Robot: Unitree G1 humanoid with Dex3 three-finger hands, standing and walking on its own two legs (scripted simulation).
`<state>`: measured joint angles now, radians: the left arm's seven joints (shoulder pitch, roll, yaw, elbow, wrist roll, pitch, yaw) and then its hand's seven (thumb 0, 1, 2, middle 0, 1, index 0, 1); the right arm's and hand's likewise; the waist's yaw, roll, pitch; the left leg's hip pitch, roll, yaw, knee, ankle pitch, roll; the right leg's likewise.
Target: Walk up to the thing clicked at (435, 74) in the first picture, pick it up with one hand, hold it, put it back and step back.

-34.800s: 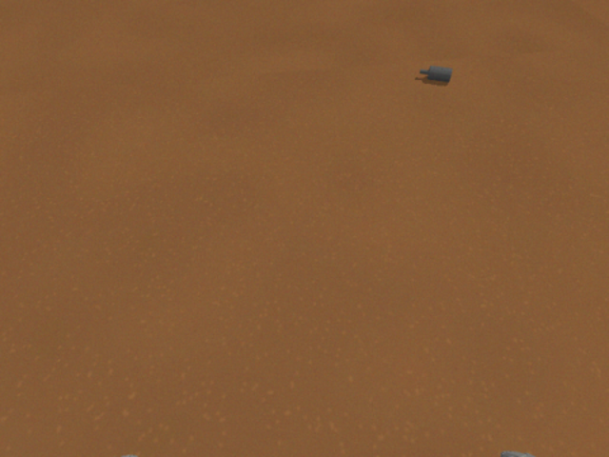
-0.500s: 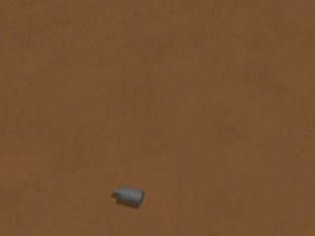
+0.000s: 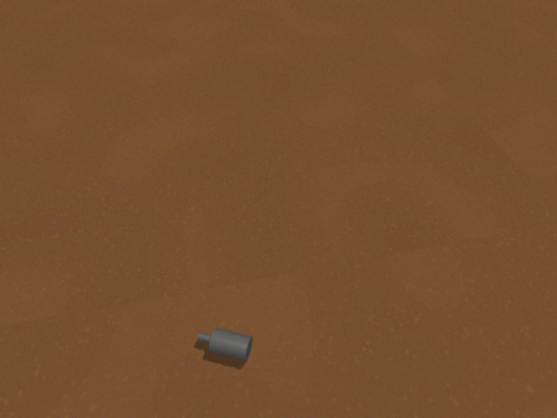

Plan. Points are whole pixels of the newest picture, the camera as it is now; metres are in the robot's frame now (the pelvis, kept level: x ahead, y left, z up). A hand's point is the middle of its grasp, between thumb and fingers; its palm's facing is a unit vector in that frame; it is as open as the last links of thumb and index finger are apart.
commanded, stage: stand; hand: left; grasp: from above
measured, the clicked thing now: (223, 342) +0.44 +0.24 -0.74
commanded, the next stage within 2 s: step back in 0.46 s
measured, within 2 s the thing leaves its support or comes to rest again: neither
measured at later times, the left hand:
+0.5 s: hand out of the picture +0.08 +0.25 -0.15, palm faces +0.03 -0.94 -0.34, open 7.4 cm
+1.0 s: hand out of the picture +0.06 +0.33 -0.18, palm faces -0.05 -0.93 -0.37, open 7.4 cm
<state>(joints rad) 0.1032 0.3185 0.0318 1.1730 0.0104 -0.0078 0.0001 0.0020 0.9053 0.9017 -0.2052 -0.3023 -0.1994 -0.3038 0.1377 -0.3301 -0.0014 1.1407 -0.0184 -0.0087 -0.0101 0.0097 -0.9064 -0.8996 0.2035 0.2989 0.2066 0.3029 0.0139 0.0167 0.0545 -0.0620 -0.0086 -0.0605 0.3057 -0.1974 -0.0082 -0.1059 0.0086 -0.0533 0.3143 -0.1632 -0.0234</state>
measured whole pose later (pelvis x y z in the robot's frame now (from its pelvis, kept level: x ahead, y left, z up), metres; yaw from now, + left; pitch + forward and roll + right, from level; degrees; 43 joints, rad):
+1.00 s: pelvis -0.08 +0.06 -0.02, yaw -1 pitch -1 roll -1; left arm 0.06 0.40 0.08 0.89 0.00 0.06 0.02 0.00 0.91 0.90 -0.20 -0.30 -0.20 -0.30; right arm 0.16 -0.35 -0.04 0.92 -0.03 0.03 -0.01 0.01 -0.90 -0.90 0.21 0.30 0.21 0.30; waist -0.03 -0.04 0.21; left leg -0.28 0.00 -0.01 0.59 -0.30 0.03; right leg -0.44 0.11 0.13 1.15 -0.55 0.02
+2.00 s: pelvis -0.36 +0.04 -0.03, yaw -6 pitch -3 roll +1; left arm 0.24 0.36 0.07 0.84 0.03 0.05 -0.02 0.00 0.91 0.90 -0.21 -0.30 -0.20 -0.30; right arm 0.12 -0.42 -0.06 0.83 0.00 0.07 -0.02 0.01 -0.90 -0.90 0.20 0.30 0.21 0.30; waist 0.03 0.03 0.15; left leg -0.53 -0.07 -0.14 1.03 -0.47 0.00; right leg -0.27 -0.01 0.05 0.69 -0.37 -0.01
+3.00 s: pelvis -0.65 +0.01 -0.02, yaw +2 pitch -3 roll +2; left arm 0.25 0.40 0.07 0.95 0.02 0.02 -0.01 0.00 0.90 0.90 -0.21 -0.30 -0.20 -0.30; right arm 0.23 -0.36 -0.05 0.99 -0.04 0.02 0.02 0.01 -0.91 -0.90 0.20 0.30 0.21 0.30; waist 0.02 -0.01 0.07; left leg -0.19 -0.01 -0.03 0.57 -0.34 0.02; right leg -0.38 -0.03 0.00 0.79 -0.44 -0.01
